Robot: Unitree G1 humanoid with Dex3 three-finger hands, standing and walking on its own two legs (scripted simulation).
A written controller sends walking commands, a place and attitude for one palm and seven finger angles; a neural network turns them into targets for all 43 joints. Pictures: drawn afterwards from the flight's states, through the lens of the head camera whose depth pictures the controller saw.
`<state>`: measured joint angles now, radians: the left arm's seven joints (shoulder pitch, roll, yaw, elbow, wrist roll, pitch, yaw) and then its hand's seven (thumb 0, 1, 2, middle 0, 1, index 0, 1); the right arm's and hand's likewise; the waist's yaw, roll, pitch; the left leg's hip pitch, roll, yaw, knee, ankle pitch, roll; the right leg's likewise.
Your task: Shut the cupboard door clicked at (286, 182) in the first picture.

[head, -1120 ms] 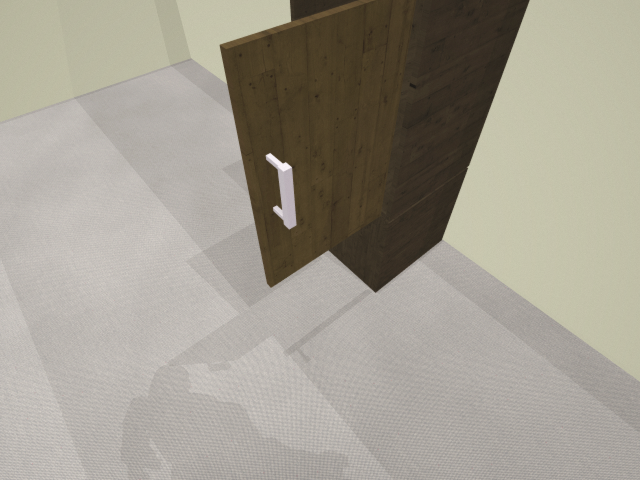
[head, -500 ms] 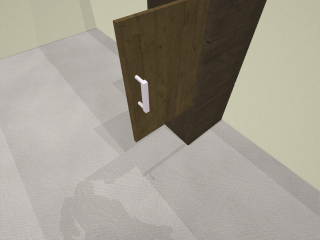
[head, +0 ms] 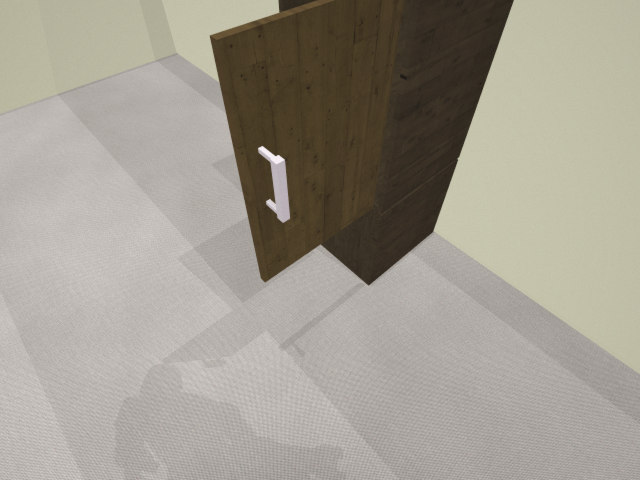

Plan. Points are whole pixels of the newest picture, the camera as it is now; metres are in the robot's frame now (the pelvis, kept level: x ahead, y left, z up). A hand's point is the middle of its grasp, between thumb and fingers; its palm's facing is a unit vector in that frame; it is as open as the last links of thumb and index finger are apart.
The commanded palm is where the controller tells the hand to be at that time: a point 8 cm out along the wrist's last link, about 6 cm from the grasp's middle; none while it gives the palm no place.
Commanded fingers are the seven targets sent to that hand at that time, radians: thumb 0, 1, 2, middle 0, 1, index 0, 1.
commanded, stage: walk to a spot facing it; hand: left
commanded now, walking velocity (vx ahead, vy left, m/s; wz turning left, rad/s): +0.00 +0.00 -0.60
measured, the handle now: (274, 185) +0.61 +0.13 -0.03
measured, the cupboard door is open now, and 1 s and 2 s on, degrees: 89 89 89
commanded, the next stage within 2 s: none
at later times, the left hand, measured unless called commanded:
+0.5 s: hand out of the picture +0.04 +0.17 -0.16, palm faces -0.19 -0.94 -0.27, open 7.4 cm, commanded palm none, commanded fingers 0.00 0.90 0.90 -0.20 -0.30 -0.20 -0.30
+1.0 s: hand out of the picture +0.15 +0.12 -0.17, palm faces -0.49 -0.82 -0.30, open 7.4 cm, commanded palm none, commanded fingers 0.00 0.90 0.90 -0.20 -0.30 -0.20 -0.30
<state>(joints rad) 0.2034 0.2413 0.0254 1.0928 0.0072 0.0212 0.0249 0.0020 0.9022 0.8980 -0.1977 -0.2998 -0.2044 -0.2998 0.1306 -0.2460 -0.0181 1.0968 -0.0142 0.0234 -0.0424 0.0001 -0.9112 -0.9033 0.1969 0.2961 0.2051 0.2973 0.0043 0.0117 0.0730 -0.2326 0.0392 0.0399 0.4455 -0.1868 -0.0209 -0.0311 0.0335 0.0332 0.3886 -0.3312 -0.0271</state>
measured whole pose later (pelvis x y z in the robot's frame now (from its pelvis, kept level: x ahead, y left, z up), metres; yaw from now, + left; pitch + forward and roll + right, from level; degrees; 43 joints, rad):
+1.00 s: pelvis -0.05 -0.01 -0.02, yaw -31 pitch +0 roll +0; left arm 0.14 0.25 0.07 0.87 0.03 0.05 -0.01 0.00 0.90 0.90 -0.20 -0.30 -0.20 -0.30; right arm 0.16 -0.27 -0.06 0.90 -0.01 0.06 -0.04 0.00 -0.91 -0.90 0.20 0.30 0.20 0.30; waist 0.00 0.02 0.14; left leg -0.43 0.08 0.03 1.02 -0.52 -0.06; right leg -0.36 0.01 0.04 0.64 -0.28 -0.01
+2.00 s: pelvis +0.05 -0.24 +0.00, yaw -64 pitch +2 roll +0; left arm 0.10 0.22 0.07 0.95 0.03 0.01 -0.06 0.01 0.91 0.90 -0.19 -0.30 -0.20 -0.30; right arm 0.36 -0.17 -0.02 1.02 -0.04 -0.05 -0.01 0.00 -0.91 -0.90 0.20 0.30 0.21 0.30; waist -0.03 0.00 0.08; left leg -0.10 0.13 0.21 0.40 -0.31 -0.07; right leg -0.50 -0.08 -0.10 0.73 -0.26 -0.01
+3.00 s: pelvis +0.17 -0.64 +0.00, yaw -57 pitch +1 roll +1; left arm 0.11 0.16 0.05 0.97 0.02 -0.03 0.02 -0.01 0.92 0.90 -0.20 -0.30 -0.21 -0.30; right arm 0.28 -0.17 -0.05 1.05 -0.01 0.05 0.00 0.00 -0.92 -0.90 0.19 0.30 0.20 0.30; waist -0.05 -0.03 0.08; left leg -0.44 0.07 0.12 0.96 -0.48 -0.05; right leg -0.27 -0.14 -0.24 0.53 -0.26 0.01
